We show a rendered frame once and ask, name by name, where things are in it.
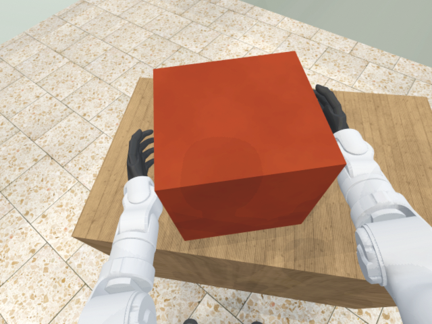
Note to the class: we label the right robot upper arm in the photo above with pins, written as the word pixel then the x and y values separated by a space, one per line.
pixel 397 254

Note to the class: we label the right robot forearm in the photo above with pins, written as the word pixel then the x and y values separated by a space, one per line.
pixel 366 189

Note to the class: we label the robot left hand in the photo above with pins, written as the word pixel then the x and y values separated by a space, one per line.
pixel 136 165

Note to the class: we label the pedestal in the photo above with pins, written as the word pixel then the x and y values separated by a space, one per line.
pixel 315 261

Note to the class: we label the left robot forearm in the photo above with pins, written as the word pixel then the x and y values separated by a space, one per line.
pixel 130 264

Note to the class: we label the left robot upper arm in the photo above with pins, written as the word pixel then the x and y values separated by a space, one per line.
pixel 134 307

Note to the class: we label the robot right hand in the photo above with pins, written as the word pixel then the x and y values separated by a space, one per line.
pixel 332 108

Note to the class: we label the carton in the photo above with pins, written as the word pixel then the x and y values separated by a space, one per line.
pixel 240 145

